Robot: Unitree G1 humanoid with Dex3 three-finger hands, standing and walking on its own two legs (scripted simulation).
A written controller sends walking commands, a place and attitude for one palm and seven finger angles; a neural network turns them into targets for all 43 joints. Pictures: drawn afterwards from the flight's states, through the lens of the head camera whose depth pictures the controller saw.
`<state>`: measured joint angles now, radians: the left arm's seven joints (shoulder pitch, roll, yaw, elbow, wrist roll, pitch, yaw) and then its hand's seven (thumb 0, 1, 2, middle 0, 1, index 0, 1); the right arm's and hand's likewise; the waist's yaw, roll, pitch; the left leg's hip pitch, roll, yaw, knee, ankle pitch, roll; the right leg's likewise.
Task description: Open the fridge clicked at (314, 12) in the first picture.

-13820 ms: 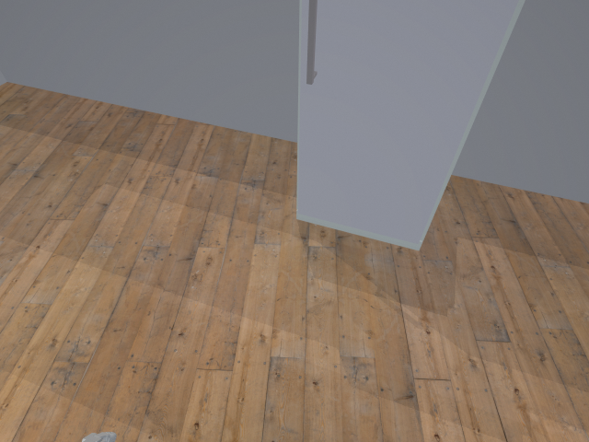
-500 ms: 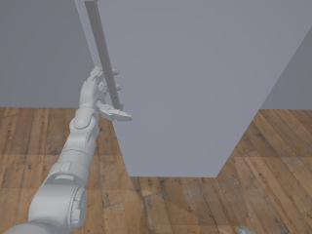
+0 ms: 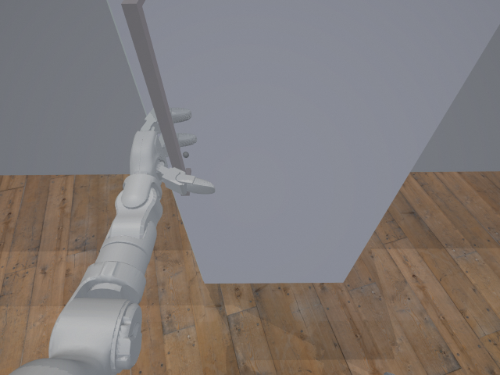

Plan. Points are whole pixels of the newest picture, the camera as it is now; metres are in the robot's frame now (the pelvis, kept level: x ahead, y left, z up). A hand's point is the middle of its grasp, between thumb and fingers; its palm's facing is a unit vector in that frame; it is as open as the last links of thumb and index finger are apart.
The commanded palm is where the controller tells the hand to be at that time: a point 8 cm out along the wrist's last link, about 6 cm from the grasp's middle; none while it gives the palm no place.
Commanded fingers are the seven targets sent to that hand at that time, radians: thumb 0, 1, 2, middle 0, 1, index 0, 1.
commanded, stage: slide the fingers in behind the handle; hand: left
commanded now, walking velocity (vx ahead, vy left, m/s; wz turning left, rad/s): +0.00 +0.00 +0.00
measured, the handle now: (168, 115) +0.49 +0.14 +0.16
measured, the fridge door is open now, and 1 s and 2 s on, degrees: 0 0 0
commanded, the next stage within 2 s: grip the handle and tug to test in 0.48 s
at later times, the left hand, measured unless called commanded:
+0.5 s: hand (186, 155) +0.43 +0.11 +0.12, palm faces +0.00 -1.00 +0.00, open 14.2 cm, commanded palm +0.41 +0.16 +0.12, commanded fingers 0.00 -0.50 0.30 -0.30 -1.20 -0.30 -1.20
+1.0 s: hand (186, 153) +0.44 +0.11 +0.12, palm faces -0.01 -1.00 +0.00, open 9.9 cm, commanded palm +0.41 +0.16 +0.12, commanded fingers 0.00 0.53 0.74 -0.41 -1.35 -0.41 -1.35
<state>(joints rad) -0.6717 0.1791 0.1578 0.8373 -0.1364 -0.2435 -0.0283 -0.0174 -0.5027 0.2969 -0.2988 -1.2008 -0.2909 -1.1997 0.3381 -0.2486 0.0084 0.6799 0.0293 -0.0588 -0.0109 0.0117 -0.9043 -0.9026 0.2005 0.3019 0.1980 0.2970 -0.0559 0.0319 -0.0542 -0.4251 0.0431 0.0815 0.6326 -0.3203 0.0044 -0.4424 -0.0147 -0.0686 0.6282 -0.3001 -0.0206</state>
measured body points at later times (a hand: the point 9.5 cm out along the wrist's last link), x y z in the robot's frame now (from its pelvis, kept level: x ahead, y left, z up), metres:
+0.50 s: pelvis +0.00 +0.00 +0.00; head +0.04 -0.01 +0.45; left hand +0.43 +0.16 +0.12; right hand +0.10 -0.24 -0.12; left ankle +0.00 +0.12 -0.72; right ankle +0.01 -0.11 -0.72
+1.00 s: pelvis +0.00 +0.01 +0.00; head +0.04 +0.00 +0.45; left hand +0.44 +0.16 +0.12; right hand +0.08 -0.24 -0.12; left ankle +0.00 +0.12 -0.72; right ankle +0.01 -0.11 -0.72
